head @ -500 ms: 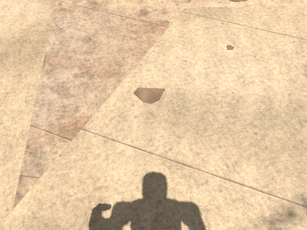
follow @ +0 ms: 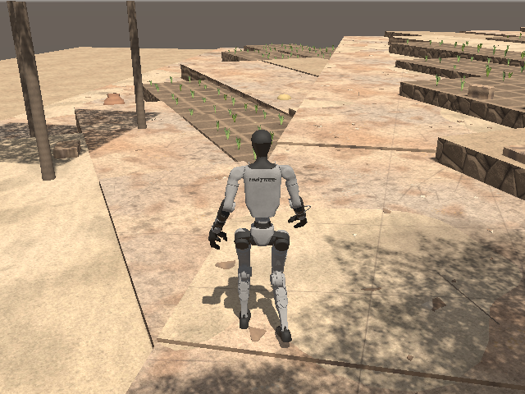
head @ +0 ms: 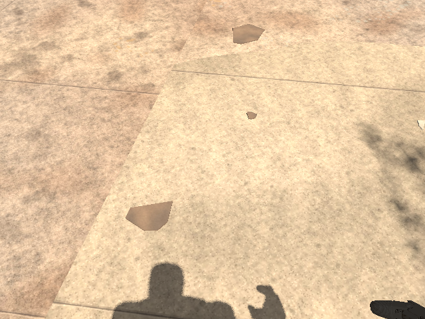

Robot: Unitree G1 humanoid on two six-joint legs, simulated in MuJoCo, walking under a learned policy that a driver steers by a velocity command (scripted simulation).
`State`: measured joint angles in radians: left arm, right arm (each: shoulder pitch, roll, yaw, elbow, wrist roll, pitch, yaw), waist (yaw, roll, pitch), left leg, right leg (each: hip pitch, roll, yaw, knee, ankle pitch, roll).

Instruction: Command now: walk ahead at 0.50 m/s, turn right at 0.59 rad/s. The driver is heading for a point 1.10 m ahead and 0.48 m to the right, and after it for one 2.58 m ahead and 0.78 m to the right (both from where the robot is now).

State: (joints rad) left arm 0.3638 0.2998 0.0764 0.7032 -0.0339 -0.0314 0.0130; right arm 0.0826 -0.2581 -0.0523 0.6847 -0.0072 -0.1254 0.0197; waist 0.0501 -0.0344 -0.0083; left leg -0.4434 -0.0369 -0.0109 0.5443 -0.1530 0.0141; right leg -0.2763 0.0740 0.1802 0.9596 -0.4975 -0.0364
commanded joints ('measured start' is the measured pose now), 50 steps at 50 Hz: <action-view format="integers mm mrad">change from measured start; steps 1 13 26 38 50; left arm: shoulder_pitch -53 -257 51 -53 55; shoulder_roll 131 24 198 159 167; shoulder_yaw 18 -7 58 36 28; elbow -112 -170 -142 -100 -102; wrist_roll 6 9 17 14 7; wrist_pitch -14 -3 -20 -24 12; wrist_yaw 2 -42 -46 0 14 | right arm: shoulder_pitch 198 172 126 -83 166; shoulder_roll -135 -176 -196 -94 -159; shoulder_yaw -46 -50 -27 5 -42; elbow -19 76 -15 -51 -58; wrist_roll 3 3 45 -5 -2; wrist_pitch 12 18 -11 24 37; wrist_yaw -12 -26 -8 -10 -13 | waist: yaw -129 -111 78 -4 -96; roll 134 105 -98 -32 202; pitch -88 49 -284 6 -238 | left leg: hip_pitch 551 381 -403 -92 652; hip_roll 388 281 61 73 456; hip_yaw -527 41 -92 -39 -537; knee -258 -379 873 118 -123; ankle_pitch -308 208 -351 203 347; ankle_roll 182 150 -19 -87 244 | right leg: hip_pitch -548 -456 642 -19 -472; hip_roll -106 -182 -386 -154 -38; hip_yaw -40 -132 546 87 4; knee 376 -106 -654 -705 404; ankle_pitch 81 482 180 454 -103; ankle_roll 23 43 -343 -200 86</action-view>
